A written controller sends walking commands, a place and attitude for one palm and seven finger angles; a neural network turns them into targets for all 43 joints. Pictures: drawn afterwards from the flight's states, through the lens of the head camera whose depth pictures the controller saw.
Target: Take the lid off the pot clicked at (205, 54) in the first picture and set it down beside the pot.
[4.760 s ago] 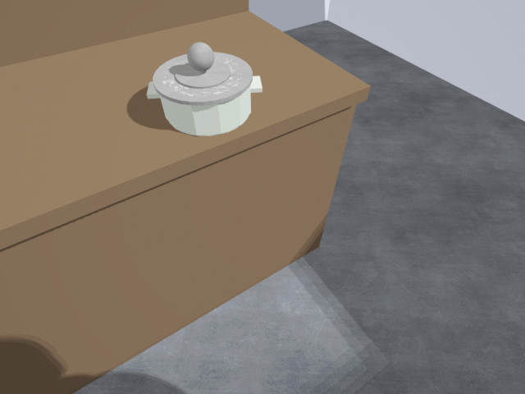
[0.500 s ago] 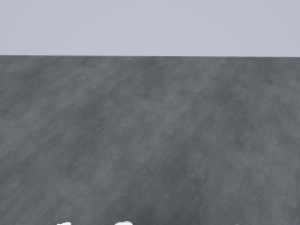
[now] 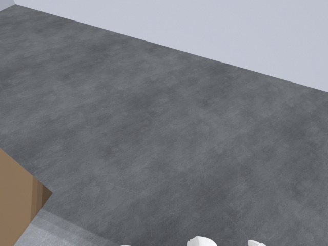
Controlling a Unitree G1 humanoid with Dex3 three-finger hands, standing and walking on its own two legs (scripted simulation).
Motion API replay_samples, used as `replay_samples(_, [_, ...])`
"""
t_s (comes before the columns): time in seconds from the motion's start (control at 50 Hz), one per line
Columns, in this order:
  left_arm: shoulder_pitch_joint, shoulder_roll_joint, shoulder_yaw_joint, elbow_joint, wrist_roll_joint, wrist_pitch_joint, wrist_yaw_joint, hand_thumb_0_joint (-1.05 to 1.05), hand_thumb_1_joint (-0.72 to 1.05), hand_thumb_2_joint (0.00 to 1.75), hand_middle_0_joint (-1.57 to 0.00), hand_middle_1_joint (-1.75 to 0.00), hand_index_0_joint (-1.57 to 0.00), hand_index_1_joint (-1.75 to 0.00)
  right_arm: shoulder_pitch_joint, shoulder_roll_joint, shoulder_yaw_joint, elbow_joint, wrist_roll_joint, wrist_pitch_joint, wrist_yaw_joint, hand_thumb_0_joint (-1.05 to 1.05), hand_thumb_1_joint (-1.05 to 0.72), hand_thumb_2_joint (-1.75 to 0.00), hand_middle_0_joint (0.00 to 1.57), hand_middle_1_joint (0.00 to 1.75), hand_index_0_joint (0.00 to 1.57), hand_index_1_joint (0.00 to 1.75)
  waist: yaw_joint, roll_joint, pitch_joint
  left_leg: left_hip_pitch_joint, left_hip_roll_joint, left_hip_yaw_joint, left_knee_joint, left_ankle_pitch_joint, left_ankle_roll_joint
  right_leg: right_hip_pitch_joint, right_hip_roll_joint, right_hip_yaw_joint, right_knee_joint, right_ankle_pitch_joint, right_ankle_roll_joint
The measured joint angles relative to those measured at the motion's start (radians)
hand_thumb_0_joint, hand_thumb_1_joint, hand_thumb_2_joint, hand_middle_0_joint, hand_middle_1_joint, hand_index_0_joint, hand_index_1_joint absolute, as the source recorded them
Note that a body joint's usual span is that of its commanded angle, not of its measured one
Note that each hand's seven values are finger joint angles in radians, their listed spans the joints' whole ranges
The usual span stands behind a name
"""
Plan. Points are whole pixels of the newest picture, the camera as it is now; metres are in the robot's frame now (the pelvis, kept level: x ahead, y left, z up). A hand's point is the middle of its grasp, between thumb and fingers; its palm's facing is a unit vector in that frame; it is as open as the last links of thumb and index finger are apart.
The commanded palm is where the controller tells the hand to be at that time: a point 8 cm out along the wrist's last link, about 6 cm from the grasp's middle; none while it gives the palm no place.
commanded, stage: turn to face it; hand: left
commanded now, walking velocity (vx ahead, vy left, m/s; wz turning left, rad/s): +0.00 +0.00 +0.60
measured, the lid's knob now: out of the picture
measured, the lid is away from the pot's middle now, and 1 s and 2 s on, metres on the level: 0.00 0.00 0.00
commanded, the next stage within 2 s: take the last steps up to it in 1.92 s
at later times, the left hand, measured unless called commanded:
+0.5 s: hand out of the picture +0.02 +0.17 -0.14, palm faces +0.30 -0.91 -0.28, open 7.4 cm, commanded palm none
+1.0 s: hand out of the picture -0.06 +0.22 -0.15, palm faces +0.58 -0.76 -0.29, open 7.4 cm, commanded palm none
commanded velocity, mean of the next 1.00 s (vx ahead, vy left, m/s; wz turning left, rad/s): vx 0.00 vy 0.00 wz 0.60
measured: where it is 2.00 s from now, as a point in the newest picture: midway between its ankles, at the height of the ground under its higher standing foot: outside the picture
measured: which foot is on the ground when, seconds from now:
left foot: down 0.00-0.26, up 0.28-0.64, down 0.66-1.00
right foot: up 0.00-0.22, down 0.24-0.66, up 0.68-1.00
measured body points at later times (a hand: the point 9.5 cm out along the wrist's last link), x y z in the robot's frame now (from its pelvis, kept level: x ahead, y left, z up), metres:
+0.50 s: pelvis +0.00 -0.05 +0.01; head +0.04 -0.06 +0.46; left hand +0.00 +0.21 -0.12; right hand +0.15 -0.29 -0.14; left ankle -0.05 +0.09 -0.66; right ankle +0.03 -0.15 -0.73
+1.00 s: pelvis -0.01 -0.03 +0.01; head +0.01 -0.01 +0.45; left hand -0.09 +0.26 -0.13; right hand +0.20 -0.19 -0.13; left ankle -0.05 +0.08 -0.73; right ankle +0.08 -0.15 -0.69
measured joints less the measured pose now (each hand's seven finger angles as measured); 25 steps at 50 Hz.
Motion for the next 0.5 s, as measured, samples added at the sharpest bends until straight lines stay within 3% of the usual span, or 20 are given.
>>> replay_samples(0.14, [-0.045,-0.002,-0.004,-0.031,-0.006,-0.015,0.002,0.00,0.91,0.89,-0.20,-0.30,-0.20,-0.30,0.033,-0.008,-0.002,0.019,-0.002,0.008,-0.004,0.00,-0.90,-0.90,0.21,0.29,0.20,0.30,-0.021,0.041,-0.011,0.010,-0.020,-0.075,-0.068,0.055,-0.008,0.032,0.041,0.048,-0.155,0.025,0.007])
replay_samples(0.24, [-0.065,-0.015,-0.016,-0.060,-0.012,-0.037,0.004,0.00,0.91,0.89,-0.20,-0.30,-0.20,-0.30,0.053,-0.025,-0.015,0.024,0.001,0.023,-0.003,0.00,-0.90,-0.90,0.21,0.30,0.20,0.30,-0.040,0.077,-0.020,-0.034,-0.037,-0.140,-0.009,0.040,-0.039,0.162,0.078,0.043,-0.440,0.098,-0.009])
replay_samples(0.28, [-0.067,-0.032,-0.024,-0.069,-0.005,-0.054,0.008,0.00,0.91,0.89,-0.20,-0.30,-0.20,-0.30,0.055,-0.043,-0.027,0.029,0.006,0.031,-0.003,0.00,-0.90,-0.90,0.21,0.29,0.20,0.30,-0.043,0.109,-0.015,-0.081,-0.034,-0.153,0.106,-0.060,-0.043,0.179,0.086,0.008,-0.470,0.164,-0.067])
replay_samples(0.32, [-0.058,-0.049,-0.035,-0.076,-0.003,-0.061,0.010,0.00,0.91,0.89,-0.21,-0.30,-0.20,-0.30,0.055,-0.056,-0.037,0.037,0.002,0.042,0.000,0.00,-0.90,-0.90,0.21,0.29,0.20,0.30,-0.044,0.119,-0.013,-0.149,-0.041,-0.127,0.315,-0.161,-0.047,0.192,0.072,-0.023,-0.468,0.143,-0.093])
replay_samples(0.38, [-0.038,-0.068,-0.042,-0.076,0.000,-0.060,0.014,0.00,0.90,0.89,-0.21,-0.30,-0.20,-0.30,0.051,-0.068,-0.042,0.042,-0.002,0.048,0.012,0.00,-0.91,-0.90,0.20,0.29,0.20,0.30,-0.043,0.114,-0.007,-0.211,-0.020,-0.071,0.543,-0.141,-0.064,0.227,0.049,-0.055,-0.508,0.147,-0.099])
replay_samples(0.42, [-0.028,-0.074,-0.045,-0.070,0.003,-0.060,0.016,0.00,0.90,0.89,-0.21,-0.30,-0.20,-0.30,0.048,-0.067,-0.041,0.040,-0.001,0.048,0.017,0.00,-0.91,-0.90,0.20,0.29,0.20,0.30,-0.043,0.099,0.000,-0.210,0.000,-0.041,0.569,-0.134,-0.078,0.245,0.030,-0.073,-0.529,0.156,-0.098])
replay_samples(0.5, [-0.007,-0.076,-0.052,-0.058,0.007,-0.061,0.011,0.00,0.90,0.89,-0.21,-0.30,-0.20,-0.30,0.030,-0.058,-0.032,0.042,0.003,0.053,0.021,0.00,-0.91,-0.90,0.20,0.29,0.20,0.30,-0.030,0.066,0.013,-0.161,0.027,-0.004,0.457,-0.153,-0.092,0.263,-0.005,-0.113,-0.543,0.159,-0.092])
